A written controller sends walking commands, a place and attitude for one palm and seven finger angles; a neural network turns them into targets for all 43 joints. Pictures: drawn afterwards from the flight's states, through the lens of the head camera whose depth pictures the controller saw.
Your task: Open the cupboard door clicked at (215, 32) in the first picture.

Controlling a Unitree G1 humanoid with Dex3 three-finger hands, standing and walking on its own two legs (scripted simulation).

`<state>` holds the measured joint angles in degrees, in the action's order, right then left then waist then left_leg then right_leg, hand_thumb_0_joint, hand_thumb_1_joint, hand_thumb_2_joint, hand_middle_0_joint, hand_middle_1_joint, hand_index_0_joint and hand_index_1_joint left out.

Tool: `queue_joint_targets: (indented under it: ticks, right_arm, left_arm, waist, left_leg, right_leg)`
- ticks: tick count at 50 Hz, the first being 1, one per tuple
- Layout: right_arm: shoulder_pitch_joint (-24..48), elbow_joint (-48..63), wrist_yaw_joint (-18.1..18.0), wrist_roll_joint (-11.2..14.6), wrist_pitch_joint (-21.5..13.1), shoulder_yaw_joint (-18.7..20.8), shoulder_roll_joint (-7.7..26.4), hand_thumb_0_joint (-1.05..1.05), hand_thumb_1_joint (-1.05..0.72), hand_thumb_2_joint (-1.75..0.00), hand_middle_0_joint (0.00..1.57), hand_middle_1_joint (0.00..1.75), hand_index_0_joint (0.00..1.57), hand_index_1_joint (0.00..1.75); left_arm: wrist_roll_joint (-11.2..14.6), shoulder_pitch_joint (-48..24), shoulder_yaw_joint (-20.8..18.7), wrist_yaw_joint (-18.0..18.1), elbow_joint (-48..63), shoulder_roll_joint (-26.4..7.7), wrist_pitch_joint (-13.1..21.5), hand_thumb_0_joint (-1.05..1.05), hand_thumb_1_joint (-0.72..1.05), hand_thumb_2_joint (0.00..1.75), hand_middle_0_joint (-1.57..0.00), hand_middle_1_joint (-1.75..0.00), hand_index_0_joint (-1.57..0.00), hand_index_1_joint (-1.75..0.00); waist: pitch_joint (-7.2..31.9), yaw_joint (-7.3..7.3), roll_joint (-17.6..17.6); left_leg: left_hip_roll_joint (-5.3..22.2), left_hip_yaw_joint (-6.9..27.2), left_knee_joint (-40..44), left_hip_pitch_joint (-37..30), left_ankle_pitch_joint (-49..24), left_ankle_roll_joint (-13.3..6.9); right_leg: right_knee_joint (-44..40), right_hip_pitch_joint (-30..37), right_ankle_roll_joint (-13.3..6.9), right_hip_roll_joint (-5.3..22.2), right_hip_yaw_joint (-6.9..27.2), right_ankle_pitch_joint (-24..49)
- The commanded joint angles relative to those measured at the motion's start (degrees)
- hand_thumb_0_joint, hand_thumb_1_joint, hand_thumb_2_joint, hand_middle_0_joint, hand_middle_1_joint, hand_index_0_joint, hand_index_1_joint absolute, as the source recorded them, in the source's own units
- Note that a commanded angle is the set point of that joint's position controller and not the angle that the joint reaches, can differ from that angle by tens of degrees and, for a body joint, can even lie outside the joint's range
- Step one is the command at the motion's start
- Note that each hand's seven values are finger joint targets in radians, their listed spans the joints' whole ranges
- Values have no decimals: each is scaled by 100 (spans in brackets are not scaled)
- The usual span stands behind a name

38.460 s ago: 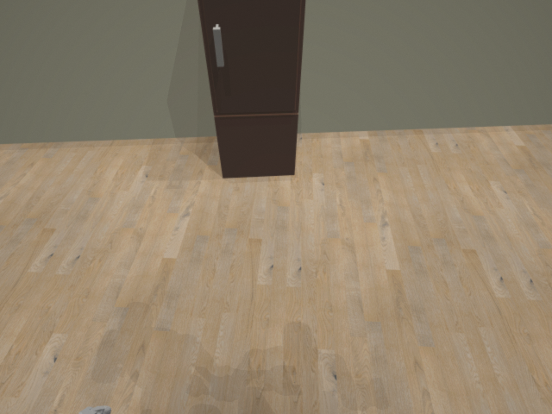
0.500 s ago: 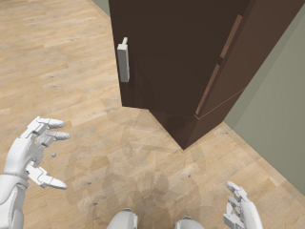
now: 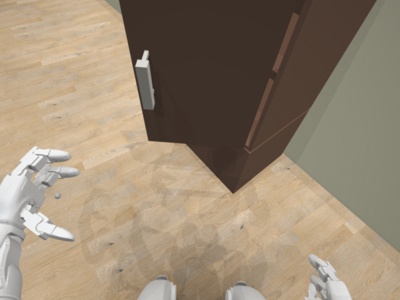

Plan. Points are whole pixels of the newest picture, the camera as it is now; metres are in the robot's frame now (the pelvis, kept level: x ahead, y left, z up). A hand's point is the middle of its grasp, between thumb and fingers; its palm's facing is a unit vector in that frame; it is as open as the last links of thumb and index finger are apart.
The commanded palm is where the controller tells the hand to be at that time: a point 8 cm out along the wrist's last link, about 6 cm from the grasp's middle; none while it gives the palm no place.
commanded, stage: raise the hand with hooked fingers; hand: left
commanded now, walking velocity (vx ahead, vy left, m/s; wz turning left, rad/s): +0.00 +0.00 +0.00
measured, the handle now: (147, 80) +0.62 +0.17 +0.03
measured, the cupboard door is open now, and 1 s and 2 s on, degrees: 47 47 47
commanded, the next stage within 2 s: move the hooked fingers beside the handle in 0.18 s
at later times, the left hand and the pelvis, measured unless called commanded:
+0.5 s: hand (65, 184) +0.31 +0.27 +0.05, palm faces -0.01 -1.00 -0.03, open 14.0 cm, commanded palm +0.30 +0.31 +0.05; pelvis -0.01 -0.01 -0.01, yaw +1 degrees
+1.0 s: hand (90, 140) +0.41 +0.25 +0.05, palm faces -0.03 -1.00 -0.02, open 14.0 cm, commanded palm +0.40 +0.30 +0.05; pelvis +0.00 -0.01 -0.01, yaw -1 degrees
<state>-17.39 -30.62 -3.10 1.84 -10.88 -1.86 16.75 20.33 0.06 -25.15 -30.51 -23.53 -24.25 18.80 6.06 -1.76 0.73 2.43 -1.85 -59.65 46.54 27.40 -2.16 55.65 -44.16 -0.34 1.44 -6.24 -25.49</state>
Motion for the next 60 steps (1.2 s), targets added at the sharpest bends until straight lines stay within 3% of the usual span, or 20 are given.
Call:
queue_joint_targets:
  ticks: [1,2,5,8,10,14,15,20,26,30,32,37,38,41,42,44,49,52,55,60]
  right_arm:
    - [63,732,-76,33,-315,388,840,0,-90,-90,20,30,20,30]
    - [52,718,-83,23,-317,379,849,0,-90,-90,20,30,20,30]
    - [93,700,-87,43,-318,374,826,0,-90,-90,20,30,20,30]
    - [93,705,-97,41,-310,353,826,0,-90,-90,20,30,20,30]
    - [119,733,-103,46,-308,358,818,0,-90,-90,20,30,20,30]
    - [122,730,-108,44,-316,344,813,0,-90,-90,20,30,20,30]
    - [147,680,-122,48,-315,332,816,0,-90,-90,20,30,20,30]
    - [76,504,-216,53,-302,313,845,0,-90,-90,20,30,20,30]
    - [-46,432,-214,56,-218,328,856,0,-90,-90,20,30,20,30]
    - [-127,419,-159,36,-86,331,859,0,-90,-90,20,30,20,30]
    - [-182,449,-123,22,-13,329,873,0,-90,-90,20,30,20,30]
    - [-333,357,-94,17,157,351,900,0,-90,-90,20,30,20,30]
    - [-370,301,-100,16,192,357,919,0,-90,-90,20,30,20,30]
    - [-462,217,-94,6,264,381,914,0,-90,-90,20,30,20,30]
    - [-498,212,-95,3,287,379,907,0,-90,-90,20,30,20,30]
    - [-593,107,-93,-6,360,394,950,0,-90,-90,20,30,20,30]
    - [-747,36,-64,-36,545,394,974,0,-90,-90,20,30,20,30]
    - [-811,-13,-55,-46,641,371,975,0,-90,-90,20,30,20,30]
    - [-908,-17,-20,-81,743,398,1008,0,-90,-90,20,30,20,30]
    - [-988,-40,9,-85,938,370,1027,0,-90,-90,20,30,20,30]
  left_arm:
    - [196,-848,-560,1,1091,-1453,421,0,-50,30,-30,-120,-30,-120]
    - [204,-911,-546,-13,1054,-1472,423,0,-50,30,-30,-120,-30,-120]
    - [185,-921,-504,-46,1027,-1428,424,0,-50,30,-30,-120,-30,-120]
    - [169,-973,-498,-73,980,-1470,398,0,-50,30,-30,-120,-30,-120]
    - [201,-953,-515,-81,946,-1432,391,0,-50,30,-30,-120,-30,-120]
    - [195,-966,-512,-106,909,-1442,399,0,-50,30,-30,-120,-30,-120]
    - [182,-1389,-444,-89,916,-1455,418,0,-50,30,-30,-120,-30,-120]
    - [46,-2353,-290,-122,391,-1493,456,0,-50,30,-30,-120,-30,-120]
    - [-134,-2863,-288,-109,-40,-1695,388,0,-50,30,-30,-120,-30,-120]
    - [-193,-3081,-394,49,-428,-1788,335,0,-50,30,-30,-120,-30,-120]
    - [-219,-3004,-509,112,-565,-1906,352,0,-50,30,-30,-120,-30,-120]
    - [-342,-3689,-435,207,-1023,-1917,451,0,-50,30,-30,-120,-30,-120]
    - [-396,-3889,-530,202,-1137,-2089,493,0,-50,30,-30,-120,-30,-120]
    - [-491,-4353,-387,173,-1207,-2061,630,0,-50,30,-30,-120,-30,-120]
    - [-483,-4546,-281,159,-1207,-1969,668,0,-50,30,-30,-120,-30,-120]
    - [-539,-4732,-433,173,-1531,-2195,677,0,-50,30,-30,-120,-30,-120]
    - [-668,-4994,-570,191,-2064,-2437,670,0,-50,30,-30,-120,-30,-120]
    - [-730,-5592,-454,218,-2283,-2448,715,0,-50,30,-30,-120,-30,-120]
    - [-807,-5605,-651,244,-2348,-2689,789,0,-50,30,-30,-120,-30,-120]
    - [-914,-5962,-571,233,-2800,-2752,721,0,-50,30,-30,-120,-30,-120]
  waist:
    - [1580,78,521]
    - [1533,68,439]
    - [1511,70,650]
    - [1487,61,596]
    - [1483,67,364]
    - [1553,79,479]
    - [1441,-17,418]
    - [1402,-139,502]
    - [1833,-67,685]
    - [1879,-56,444]
    - [1895,17,507]
    - [1806,-181,223]
    - [1882,-190,294]
    - [2062,-246,612]
    - [2118,-292,609]
    - [2175,-322,482]
    - [2337,-294,591]
    - [2264,-419,640]
    - [2625,-341,767]
    - [2383,-495,635]
  left_leg:
    - [-187,407,976,-1126,-1615,113]
    - [-185,415,941,-1077,-1669,104]
    - [-189,397,959,-1110,-1601,113]
    - [-191,385,940,-1079,-1570,100]
    - [-194,403,951,-1008,-1481,92]
    - [-203,379,905,-1030,-1568,90]
    - [-198,388,871,-957,-1424,80]
    - [-173,426,813,-884,-1141,80]
    - [-161,429,797,-1068,-1459,88]
    - [-165,397,774,-881,-1492,84]
    - [-172,367,783,-820,-1613,85]
    - [-140,337,704,-618,-1522,53]
    - [-136,314,679,-582,-1501,56]
    - [-119,356,659,-835,-1598,63]
    - [-116,378,623,-892,-1693,55]
    - [-97,395,604,-861,-1621,55]
    - [-83,401,519,-877,-1928,59]
    - [-69,427,441,-838,-1922,44]
    - [-51,458,404,-1057,-2175,76]
    - [-29,453,341,-789,-2063,46]
  right_leg:
    - [-638,738,-129,-291,301,1023]
    - [-615,768,-152,-309,302,1079]
    - [-637,706,-136,-281,311,1039]
    - [-647,729,-140,-286,334,1038]
    - [-658,768,-120,-276,321,976]
    - [-628,801,-129,-276,353,1075]
    - [-641,693,-112,-272,365,966]
    - [-610,409,-127,-253,404,664]
    - [-528,476,-148,-235,417,947]
    - [-506,574,-113,-236,428,1043]
    - [-488,677,-139,-248,432,1153]
    - [-470,565,-102,-270,459,1168]
    - [-461,585,-89,-263,500,1180]
    - [-413,364,-109,-259,476,1179]
    - [-371,307,-121,-284,467,1225]
    - [-393,285,-100,-285,469,1180]
    - [-293,236,-108,-301,455,1426]
    - [-240,16,-115,-325,443,1372]
    - [-200,47,-111,-329,430,1502]
    - [-184,-124,-83,-356,417,1456]
